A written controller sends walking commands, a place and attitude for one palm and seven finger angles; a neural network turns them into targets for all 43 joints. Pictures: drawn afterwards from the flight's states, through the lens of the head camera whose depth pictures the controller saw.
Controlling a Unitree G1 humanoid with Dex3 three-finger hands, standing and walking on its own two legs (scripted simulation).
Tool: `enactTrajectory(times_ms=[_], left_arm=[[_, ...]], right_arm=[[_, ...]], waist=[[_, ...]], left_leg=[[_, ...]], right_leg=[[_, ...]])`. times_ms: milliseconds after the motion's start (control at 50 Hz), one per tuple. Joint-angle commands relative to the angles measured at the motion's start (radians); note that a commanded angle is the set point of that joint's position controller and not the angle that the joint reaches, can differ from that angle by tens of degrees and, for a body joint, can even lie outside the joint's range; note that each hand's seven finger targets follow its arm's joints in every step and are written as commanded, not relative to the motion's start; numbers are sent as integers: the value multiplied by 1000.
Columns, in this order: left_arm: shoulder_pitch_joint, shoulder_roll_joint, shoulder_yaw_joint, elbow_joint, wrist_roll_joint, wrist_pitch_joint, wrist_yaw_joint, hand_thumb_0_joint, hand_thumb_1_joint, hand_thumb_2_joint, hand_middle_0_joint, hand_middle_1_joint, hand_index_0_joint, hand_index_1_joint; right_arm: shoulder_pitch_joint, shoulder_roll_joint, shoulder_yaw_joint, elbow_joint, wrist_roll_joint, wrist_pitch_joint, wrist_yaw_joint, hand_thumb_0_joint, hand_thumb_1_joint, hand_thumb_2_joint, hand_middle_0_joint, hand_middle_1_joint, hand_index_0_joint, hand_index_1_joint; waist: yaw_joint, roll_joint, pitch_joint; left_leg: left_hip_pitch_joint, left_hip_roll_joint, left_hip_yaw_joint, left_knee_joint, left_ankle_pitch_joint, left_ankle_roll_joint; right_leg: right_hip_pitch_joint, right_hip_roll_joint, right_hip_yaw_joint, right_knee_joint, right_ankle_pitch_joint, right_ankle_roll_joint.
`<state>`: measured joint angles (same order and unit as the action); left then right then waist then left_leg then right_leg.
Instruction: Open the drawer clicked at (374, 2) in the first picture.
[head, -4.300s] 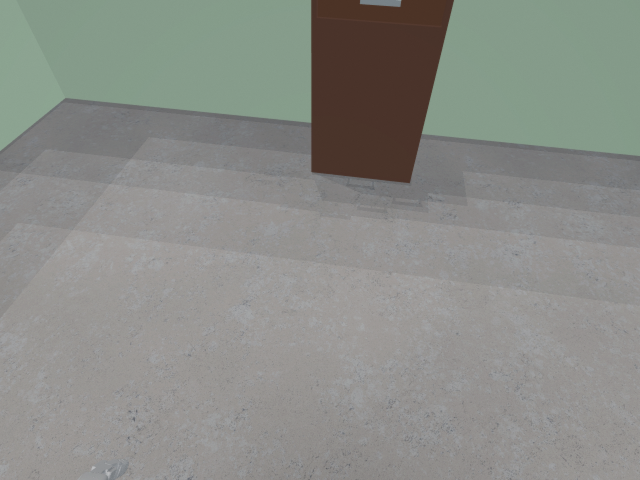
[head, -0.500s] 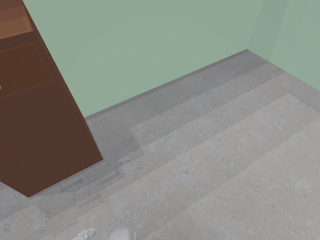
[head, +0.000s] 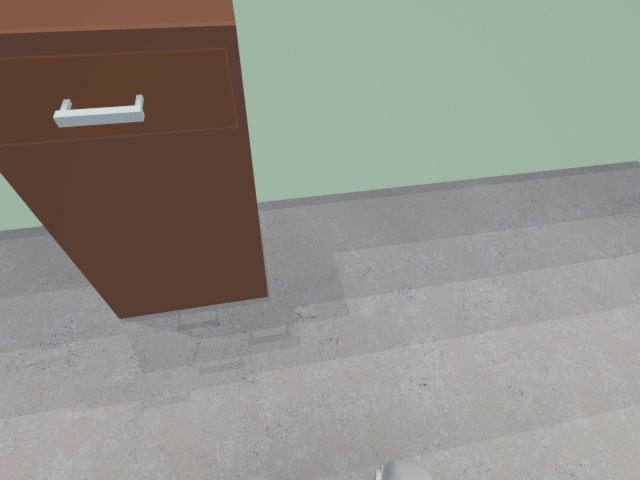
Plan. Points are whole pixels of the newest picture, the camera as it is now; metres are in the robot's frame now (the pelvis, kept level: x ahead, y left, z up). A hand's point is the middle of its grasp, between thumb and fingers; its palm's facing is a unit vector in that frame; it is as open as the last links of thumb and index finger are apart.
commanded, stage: turn to face it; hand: left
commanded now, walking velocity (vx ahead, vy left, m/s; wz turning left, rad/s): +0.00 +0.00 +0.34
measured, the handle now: (102, 109) +0.66 +0.44 +0.05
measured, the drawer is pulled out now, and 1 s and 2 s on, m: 0.00 0.00 0.00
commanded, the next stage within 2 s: take the last steps up to it in 0.26 s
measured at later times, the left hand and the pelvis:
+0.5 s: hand out of the picture +0.01 +0.13 -0.15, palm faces +0.23 -0.94 -0.25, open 7.3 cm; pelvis -0.01 -0.06 +0.01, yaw +12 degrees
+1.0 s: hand out of the picture +0.02 +0.22 -0.17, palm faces +0.28 -0.94 -0.18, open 7.4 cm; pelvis +0.05 +0.04 +0.01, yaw +14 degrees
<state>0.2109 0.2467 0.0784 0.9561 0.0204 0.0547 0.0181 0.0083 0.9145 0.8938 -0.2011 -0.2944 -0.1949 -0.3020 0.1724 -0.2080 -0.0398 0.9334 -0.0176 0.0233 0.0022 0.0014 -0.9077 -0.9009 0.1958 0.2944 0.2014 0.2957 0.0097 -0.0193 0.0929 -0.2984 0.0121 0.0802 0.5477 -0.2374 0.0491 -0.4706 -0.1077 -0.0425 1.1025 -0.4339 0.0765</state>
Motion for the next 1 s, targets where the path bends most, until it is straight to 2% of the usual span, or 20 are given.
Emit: enactTrajectory(times_ms=[0, 80, 160, 180, 200, 220, 240, 280, 340, 440, 540, 600, 640, 660, 680, 700, 720, 740, 820, 980], left_arm=[[8, 45, 8, -74, -4, -18, -1, 0, 900, 900, -200, -300, -200, -300], [-15, 36, 1, -91, -5, -24, 0, 0, 900, 900, -200, -300, -200, -300], [98, 41, -2, -65, -11, -44, 7, 0, 900, 900, -200, -300, -200, -300], [126, 78, 3, -58, -6, -56, 11, 0, 900, 900, -200, -300, -200, -300], [131, 165, 18, -60, 10, -69, 20, 0, 900, 900, -200, -300, -200, -300], [121, 221, 19, -81, 9, -65, 17, 0, 900, 900, -200, -300, -200, -300], [94, 183, 18, -85, 3, -69, 20, 0, 900, 900, -200, -300, -200, -300], [2, 124, 3, -98, 4, -64, 23, 0, 900, 900, -200, -300, -200, -300], [17, 95, -6, -90, 4, -73, 20, 0, 900, 900, -200, -300, -200, -300], [173, 113, 3, -11, 9, -87, 11, 0, 900, 900, -200, -300, -200, -300], [219, 132, 7, 43, 16, -97, 4, 0, 900, 900, -200, -300, -200, -300], [185, 146, 10, 60, 18, -95, 1, 0, 900, 900, -200, -300, -200, -300], [142, 141, 10, 71, 9, -87, -2, 0, 900, 900, -200, -300, -200, -300], [128, 119, 4, 73, 3, -82, -6, 0, 900, 900, -200, -300, -200, -300], [115, 72, -5, 64, 1, -77, -11, 0, 900, 900, -200, -300, -200, -300], [85, 0, -22, 26, 1, -75, -18, 0, 900, 900, -200, -300, -200, -300], [13, 13, -25, -4, 12, -76, -15, 0, 900, 900, -200, -300, -200, -300], [-25, 10, -22, 1, 14, -75, -17, 0, 900, 900, -200, -300, -200, -300], [84, -5, -20, 79, 10, -71, -34, 0, 900, 900, -200, -300, -200, -300], [-31, -15, -18, 43, 3, -60, -29, 0, 900, 900, -200, -300, -200, -300]], right_arm=[[19, -189, -53, -61, -2, -17, -11, 0, -900, -900, 200, 300, 200, 300], [26, -197, -64, -55, -7, -5, -7, 0, -900, -900, 200, 300, 200, 300], [-13, -191, -68, -65, -2, 2, -5, 0, -900, -900, 200, 300, 200, 300], [-9, -165, -66, -68, 7, 1, 0, 0, -900, -900, 200, 300, 200, 300], [13, -87, -53, -84, 15, 1, 5, 0, -900, -900, 200, 300, 200, 300], [-18, -82, -50, -110, 8, 8, 4, 0, -900, -900, 200, 300, 200, 300], [-26, -109, -57, -93, -3, 26, 0, 0, -900, -900, 200, 300, 200, 300], [2, -106, -63, -50, -2, 33, 9, 0, -900, -900, 200, 300, 200, 300], [25, -88, -51, -17, -1, 29, 10, 0, -900, -900, 200, 300, 200, 300], [-66, -76, -36, -26, -9, 18, 21, 0, -900, -900, 200, 300, 200, 300], [-115, -63, -26, -37, -4, -1, 33, 0, -900, -900, 200, 300, 200, 300], [-67, -47, -19, -27, 2, -13, 34, 0, -900, -900, 200, 300, 200, 300], [35, -41, -14, 11, 0, -24, 28, 0, -900, -900, 200, 300, 200, 300], [102, -68, -19, 40, 1, -31, 20, 0, -900, -900, 200, 300, 200, 300], [191, -131, -35, 62, -1, -37, 9, 0, -900, -900, 200, 300, 200, 300], [280, -220, -55, 80, -11, -37, 0, 0, -900, -900, 200, 300, 200, 300], [301, -227, -52, 92, -12, -35, -6, 0, -900, -900, 200, 300, 200, 300], [272, -195, -43, 95, -11, -39, -14, 0, -900, -900, 200, 300, 200, 300], [169, -86, -10, 81, 2, -73, -24, 0, -900, -900, 200, 300, 200, 300], [298, -49, -7, 158, 6, -99, -38, 0, -900, -900, 200, 300, 200, 300]], waist=[[-25, 151, -131], [-40, 184, -123], [10, 175, -167], [25, 94, -174], [19, -169, -168], [34, -256, -137], [28, -281, -107], [-25, -147, -37], [-19, -164, -60], [60, -133, -63], [81, -151, -54], [52, -154, -62], [1, -136, -69], [-28, -60, -75], [-75, 138, -90], [-113, 364, -54], [-125, 309, 3], [-114, 272, 47], [-16, 131, 45], [-19, 98, 68]], left_leg=[[106, 236, -251, -246, 233, 120], [92, 229, -281, -224, 206, 120], [43, 186, -273, -109, 270, 72], [-32, 139, -239, -22, 192, 23], [-216, 11, -101, 175, -70, -58], [-239, -34, -98, 361, -351, -77], [-222, -7, -162, 493, -330, -71], [-241, 14, -143, 636, -209, -79], [-226, 21, -101, 609, -143, -106], [-252, 43, -55, 421, -166, -111], [-220, 54, -25, 263, -195, -87], [-85, 45, 7, 119, -205, -68], [127, 16, 69, -66, -88, -64], [278, 17, 72, -145, -68, -63], [403, 136, -96, -218, -195, -26], [412, 350, -384, -361, -361, 67], [340, 398, -468, -411, -411, 127], [280, 384, -449, -424, -394, 131], [210, 252, -190, -408, -9, 89], [301, 263, -125, -384, 352, 124]], right_leg=[[-11, 11, 1, -97, 23, 15], [61, 45, -16, -269, -7, 6], [261, 75, -36, -590, 165, -6], [368, 28, 13, -730, 250, -15], [465, -216, 262, -815, 329, -91], [341, -375, 360, -831, 429, -197], [230, -346, 353, -855, 364, -216], [189, -249, 220, -830, 344, -192], [270, -195, 82, -786, 480, -181], [414, -241, 146, -854, 245, -193], [430, -275, 166, -902, 93, -213], [349, -269, 125, -894, 44, -206], [222, -204, 31, -835, -21, -157], [115, -160, -17, -777, -67, -124], [-26, -85, -83, -593, -100, -78], [-188, 26, -177, -330, -145, -37], [-241, 18, -86, -184, -158, -58], [-263, -4, -36, -78, -101, -67], [-170, -32, -15, -2, 154, -50], [-232, -30, -14, -122, 235, -32]])
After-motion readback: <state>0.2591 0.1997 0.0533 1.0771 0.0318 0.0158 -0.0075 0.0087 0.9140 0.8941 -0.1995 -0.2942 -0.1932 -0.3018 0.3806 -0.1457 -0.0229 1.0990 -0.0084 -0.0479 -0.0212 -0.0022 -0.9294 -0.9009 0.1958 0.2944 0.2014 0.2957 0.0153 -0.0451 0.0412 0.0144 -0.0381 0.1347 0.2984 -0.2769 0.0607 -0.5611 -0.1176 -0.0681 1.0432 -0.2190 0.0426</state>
